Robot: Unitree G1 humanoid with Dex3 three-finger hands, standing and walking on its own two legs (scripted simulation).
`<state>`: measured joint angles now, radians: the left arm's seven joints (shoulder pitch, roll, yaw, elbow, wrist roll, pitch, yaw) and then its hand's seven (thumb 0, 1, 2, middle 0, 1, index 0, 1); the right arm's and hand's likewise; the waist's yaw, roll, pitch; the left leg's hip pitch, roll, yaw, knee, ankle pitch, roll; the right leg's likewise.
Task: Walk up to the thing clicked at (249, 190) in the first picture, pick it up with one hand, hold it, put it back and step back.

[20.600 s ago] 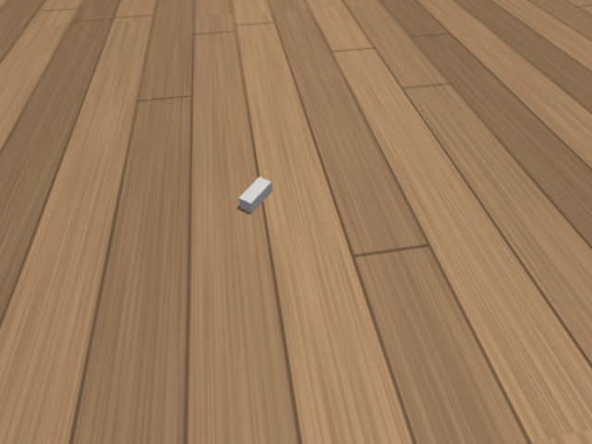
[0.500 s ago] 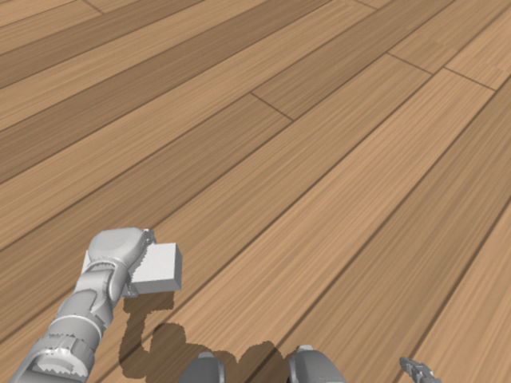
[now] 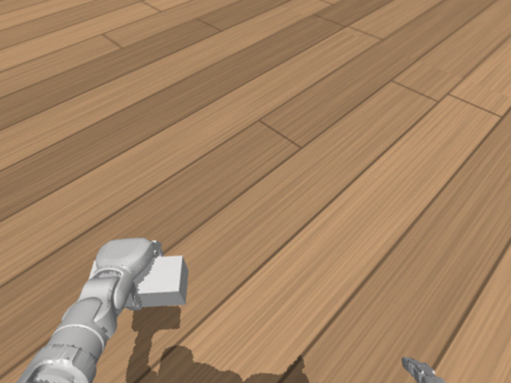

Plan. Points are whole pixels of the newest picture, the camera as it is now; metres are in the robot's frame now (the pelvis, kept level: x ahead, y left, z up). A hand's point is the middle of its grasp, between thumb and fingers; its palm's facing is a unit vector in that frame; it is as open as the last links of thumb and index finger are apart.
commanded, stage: hold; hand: left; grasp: from above
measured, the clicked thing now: (140, 282) +0.32 +0.22 -0.10
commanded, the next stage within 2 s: crouch in 1.70 s
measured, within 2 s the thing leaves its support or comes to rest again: neither
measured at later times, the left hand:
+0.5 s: hand (131, 283) +0.29 +0.21 -0.03, palm faces -0.46 -0.02 -0.89, open 9.8 cm
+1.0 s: hand (128, 290) +0.27 +0.21 -0.02, palm faces -0.44 -0.03 -0.90, open 9.8 cm
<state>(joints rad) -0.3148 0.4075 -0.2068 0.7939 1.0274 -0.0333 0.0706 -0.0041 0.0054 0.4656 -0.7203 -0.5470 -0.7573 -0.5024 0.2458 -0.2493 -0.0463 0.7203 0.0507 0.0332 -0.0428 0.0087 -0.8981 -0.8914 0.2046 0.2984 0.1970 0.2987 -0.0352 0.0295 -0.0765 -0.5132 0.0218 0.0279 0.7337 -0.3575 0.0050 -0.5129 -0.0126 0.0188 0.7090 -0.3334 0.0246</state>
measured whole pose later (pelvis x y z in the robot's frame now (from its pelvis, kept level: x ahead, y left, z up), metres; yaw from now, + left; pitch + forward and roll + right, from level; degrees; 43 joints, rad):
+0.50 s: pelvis -0.01 -0.01 +0.01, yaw +0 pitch +3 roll +0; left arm -0.27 0.41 -0.22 0.70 1.01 -0.04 0.00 0.00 0.00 0.47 -0.73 -0.54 -0.76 -0.50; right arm 0.21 -0.26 -0.04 0.69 0.06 0.06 -0.05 0.01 -0.90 -0.89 0.20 0.30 0.20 0.30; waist -0.01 0.04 -0.04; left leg -0.36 0.02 0.04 0.59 -0.29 0.00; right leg -0.38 -0.01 0.03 0.59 -0.27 0.02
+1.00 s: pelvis -0.02 -0.01 +0.02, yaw +0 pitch +0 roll +0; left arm -0.24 0.41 -0.22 0.64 1.00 -0.04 -0.03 0.00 0.00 0.47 -0.73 -0.54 -0.77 -0.50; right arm 0.18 -0.26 -0.02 0.69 0.07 0.07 -0.07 0.01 -0.90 -0.90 0.20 0.30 0.20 0.30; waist 0.00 0.05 -0.01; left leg -0.29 0.02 0.04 0.52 -0.24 0.00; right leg -0.31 -0.01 0.03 0.53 -0.23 0.01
